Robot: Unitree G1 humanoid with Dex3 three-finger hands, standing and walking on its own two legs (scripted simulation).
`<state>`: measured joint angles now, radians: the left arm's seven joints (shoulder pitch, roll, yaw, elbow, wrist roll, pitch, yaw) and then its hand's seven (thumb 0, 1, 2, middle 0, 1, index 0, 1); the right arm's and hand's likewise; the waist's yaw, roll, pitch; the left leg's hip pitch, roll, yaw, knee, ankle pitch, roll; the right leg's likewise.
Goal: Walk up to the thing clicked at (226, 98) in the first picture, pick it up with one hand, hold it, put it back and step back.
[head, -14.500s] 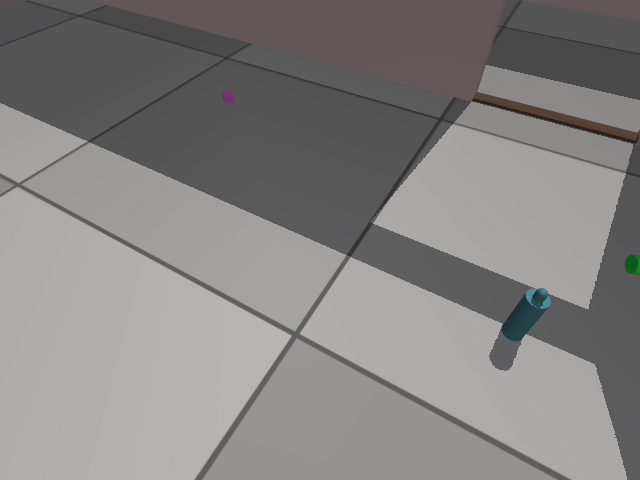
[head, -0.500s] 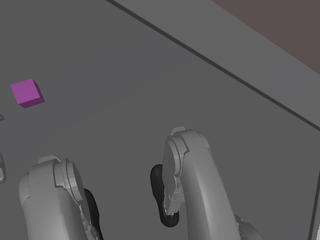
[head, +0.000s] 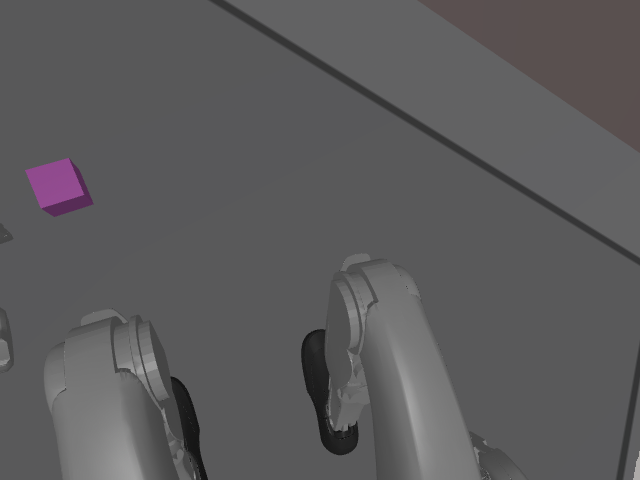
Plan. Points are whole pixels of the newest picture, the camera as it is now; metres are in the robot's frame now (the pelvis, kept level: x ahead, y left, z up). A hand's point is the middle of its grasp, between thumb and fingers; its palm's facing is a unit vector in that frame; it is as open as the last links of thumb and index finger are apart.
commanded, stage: rise first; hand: left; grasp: from above
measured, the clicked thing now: (61, 188) +0.52 +0.27 -0.30
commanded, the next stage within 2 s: approach in 1.18 s
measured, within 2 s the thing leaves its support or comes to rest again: neither
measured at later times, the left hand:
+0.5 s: hand out of the picture +0.47 +0.31 -0.17, palm faces -0.42 -0.12 -0.90, open 13.6 cm
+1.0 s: hand out of the picture +0.47 +0.31 -0.17, palm faces -0.43 -0.12 -0.90, open 12.9 cm
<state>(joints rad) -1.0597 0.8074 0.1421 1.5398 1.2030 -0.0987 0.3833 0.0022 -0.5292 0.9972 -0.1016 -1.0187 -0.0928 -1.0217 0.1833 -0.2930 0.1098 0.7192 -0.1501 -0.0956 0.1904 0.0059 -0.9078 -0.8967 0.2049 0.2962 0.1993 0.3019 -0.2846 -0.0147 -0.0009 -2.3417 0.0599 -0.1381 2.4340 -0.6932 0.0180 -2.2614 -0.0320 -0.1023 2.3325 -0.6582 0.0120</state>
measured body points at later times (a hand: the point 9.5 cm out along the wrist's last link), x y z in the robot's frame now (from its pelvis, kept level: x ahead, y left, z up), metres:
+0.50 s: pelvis +0.00 +0.00 +0.00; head +0.25 +0.07 +0.37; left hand +0.49 +0.32 -0.12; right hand +0.04 -0.27 -0.10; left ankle +0.07 +0.13 -0.29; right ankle +0.10 -0.12 -0.29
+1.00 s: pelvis +0.00 +0.00 +0.00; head +0.25 +0.07 +0.37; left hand +0.49 +0.31 -0.12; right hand +0.04 -0.27 -0.10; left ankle +0.07 +0.13 -0.29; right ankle +0.10 -0.12 -0.29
